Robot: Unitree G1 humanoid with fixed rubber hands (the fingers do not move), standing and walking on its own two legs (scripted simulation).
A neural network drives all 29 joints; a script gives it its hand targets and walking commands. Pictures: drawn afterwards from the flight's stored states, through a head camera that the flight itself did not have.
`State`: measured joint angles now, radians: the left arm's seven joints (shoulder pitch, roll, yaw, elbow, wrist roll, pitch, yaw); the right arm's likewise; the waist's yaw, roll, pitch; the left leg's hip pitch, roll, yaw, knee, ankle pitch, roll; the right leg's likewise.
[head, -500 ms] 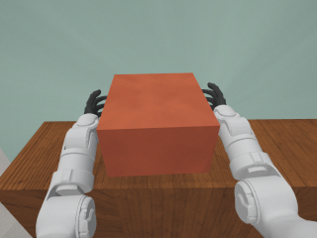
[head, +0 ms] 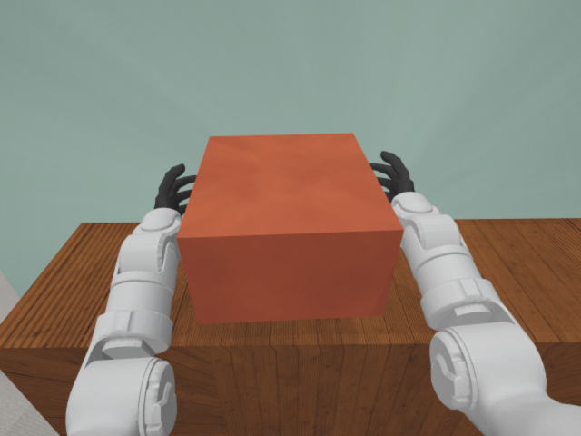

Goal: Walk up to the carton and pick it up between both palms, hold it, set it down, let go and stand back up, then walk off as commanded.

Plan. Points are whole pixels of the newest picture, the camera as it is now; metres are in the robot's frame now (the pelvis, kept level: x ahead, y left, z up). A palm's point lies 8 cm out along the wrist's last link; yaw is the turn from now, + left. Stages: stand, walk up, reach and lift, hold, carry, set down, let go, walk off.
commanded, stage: hold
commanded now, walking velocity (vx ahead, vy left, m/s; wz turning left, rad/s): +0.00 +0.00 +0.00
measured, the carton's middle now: (286, 215) +0.40 +0.00 +0.18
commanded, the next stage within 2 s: set down in 0.02 s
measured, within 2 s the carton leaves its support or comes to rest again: neither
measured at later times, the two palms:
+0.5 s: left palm (189, 214) +0.41 +0.15 +0.18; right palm (404, 203) +0.42 -0.18 +0.18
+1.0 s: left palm (185, 224) +0.42 +0.16 +0.16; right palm (394, 214) +0.42 -0.17 +0.16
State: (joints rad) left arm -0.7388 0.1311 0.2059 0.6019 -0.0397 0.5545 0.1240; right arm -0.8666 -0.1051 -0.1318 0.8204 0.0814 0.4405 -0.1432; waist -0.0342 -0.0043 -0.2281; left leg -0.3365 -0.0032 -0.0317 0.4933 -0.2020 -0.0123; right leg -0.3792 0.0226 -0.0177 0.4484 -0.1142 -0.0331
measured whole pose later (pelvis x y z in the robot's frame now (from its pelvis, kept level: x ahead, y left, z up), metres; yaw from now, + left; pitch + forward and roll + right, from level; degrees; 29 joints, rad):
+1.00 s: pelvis +0.04 +0.00 +0.01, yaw +0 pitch +2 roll +0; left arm -0.61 0.03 0.29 0.50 0.05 0.38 0.07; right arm -0.69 -0.08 -0.14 0.69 0.09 0.25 -0.12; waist -0.03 0.00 -0.14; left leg -0.23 0.00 -0.03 0.42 -0.22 -0.02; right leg -0.30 0.02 -0.02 0.41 -0.16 -0.03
